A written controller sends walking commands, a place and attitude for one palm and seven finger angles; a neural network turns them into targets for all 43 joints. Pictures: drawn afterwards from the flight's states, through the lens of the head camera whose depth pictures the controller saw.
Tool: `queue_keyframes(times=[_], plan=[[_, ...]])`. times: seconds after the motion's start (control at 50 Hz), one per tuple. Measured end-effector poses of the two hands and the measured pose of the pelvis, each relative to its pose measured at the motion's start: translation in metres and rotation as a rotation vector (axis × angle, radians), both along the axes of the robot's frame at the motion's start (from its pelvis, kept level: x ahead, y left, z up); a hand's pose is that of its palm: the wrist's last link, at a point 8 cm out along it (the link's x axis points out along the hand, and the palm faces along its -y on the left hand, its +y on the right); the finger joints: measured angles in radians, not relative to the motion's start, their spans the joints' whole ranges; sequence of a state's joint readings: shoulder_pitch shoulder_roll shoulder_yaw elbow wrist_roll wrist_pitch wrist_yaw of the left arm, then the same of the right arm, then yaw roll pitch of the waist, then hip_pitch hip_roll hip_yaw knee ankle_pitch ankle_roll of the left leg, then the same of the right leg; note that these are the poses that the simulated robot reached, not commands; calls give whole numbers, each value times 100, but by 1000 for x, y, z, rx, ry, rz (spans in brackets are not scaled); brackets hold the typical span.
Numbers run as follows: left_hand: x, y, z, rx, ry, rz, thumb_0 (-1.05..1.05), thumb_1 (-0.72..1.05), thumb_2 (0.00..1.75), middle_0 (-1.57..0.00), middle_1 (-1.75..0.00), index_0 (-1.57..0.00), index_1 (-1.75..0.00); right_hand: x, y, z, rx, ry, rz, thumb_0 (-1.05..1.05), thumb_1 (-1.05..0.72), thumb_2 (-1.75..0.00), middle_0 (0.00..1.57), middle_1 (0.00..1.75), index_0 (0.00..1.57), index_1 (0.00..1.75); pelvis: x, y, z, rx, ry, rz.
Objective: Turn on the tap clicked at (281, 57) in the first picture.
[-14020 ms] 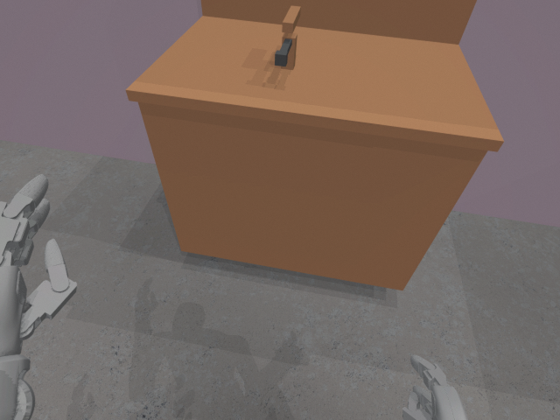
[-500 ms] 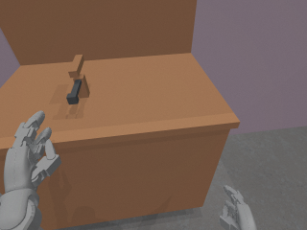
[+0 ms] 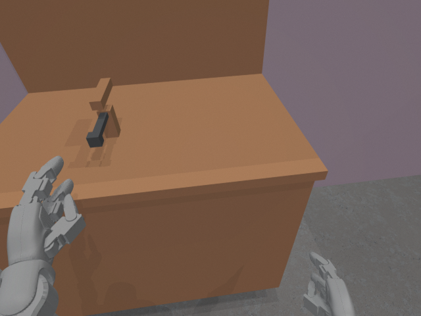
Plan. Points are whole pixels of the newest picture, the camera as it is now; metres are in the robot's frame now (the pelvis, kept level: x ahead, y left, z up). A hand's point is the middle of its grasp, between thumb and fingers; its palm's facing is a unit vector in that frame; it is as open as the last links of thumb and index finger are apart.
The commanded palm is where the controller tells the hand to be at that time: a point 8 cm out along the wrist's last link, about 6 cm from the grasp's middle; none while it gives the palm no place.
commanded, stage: turn the palm inward beside the body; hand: left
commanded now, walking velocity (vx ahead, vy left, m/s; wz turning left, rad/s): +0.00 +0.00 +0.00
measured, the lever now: (95, 139) +0.42 +0.36 +0.12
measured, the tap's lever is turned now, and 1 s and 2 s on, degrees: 0 0 0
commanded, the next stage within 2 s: reach beside the lever's end, fingers flat in 0.08 s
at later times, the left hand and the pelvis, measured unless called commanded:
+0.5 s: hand (79, 204) +0.22 +0.26 +0.16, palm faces +0.50 -0.86 -0.09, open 7.4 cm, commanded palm +0.17 +0.29 +0.17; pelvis +0.00 +0.00 +0.00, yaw +0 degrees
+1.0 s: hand (79, 185) +0.26 +0.29 +0.15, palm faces +0.52 -0.85 -0.07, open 7.5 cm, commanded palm +0.23 +0.33 +0.15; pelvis +0.00 +0.01 +0.00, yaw -1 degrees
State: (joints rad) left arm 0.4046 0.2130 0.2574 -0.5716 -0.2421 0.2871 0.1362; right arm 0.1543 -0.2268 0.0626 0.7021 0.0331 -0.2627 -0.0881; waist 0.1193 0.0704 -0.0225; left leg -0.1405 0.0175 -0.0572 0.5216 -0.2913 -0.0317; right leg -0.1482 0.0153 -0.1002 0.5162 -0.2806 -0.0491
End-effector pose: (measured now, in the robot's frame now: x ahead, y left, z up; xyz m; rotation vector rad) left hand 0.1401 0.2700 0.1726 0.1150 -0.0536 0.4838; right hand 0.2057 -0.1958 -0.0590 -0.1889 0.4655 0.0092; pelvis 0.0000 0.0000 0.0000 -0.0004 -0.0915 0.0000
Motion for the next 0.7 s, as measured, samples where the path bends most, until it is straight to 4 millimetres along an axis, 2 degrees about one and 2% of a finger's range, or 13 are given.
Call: queue_keyframes(times=[0.3, 0.42, 0.6, 0.7], plan=[[9, 4, -3, -9, 6, 4, 2, 90, 90, -21, -30, -20, -31, 2, -5, -2, -6, 8, -16, 1, -91, -89, 20, 30, 20, 30, 3, -1, -1, -1, 8, 0], [21, 21, -8, -18, 20, 49, 2, 90, 90, -21, -30, -20, -31, -2, -6, -6, -12, 39, -32, 1, -91, -89, 20, 30, 20, 30, 1, -1, 0, -2, 15, 0], [44, 22, -8, -23, 4, 3, 2, 90, 90, -20, -30, -20, -31, -12, -8, -10, -21, 64, -64, 1, -91, -89, 20, 30, 20, 30, 3, 4, 1, 3, 25, -8], [51, 31, -12, -31, 27, 22, 2, 90, 90, -21, -30, -20, -30, -16, -11, -11, -21, 80, -89, 1, -91, -89, 20, 30, 20, 30, 4, 5, 1, 3, 30, -17]])
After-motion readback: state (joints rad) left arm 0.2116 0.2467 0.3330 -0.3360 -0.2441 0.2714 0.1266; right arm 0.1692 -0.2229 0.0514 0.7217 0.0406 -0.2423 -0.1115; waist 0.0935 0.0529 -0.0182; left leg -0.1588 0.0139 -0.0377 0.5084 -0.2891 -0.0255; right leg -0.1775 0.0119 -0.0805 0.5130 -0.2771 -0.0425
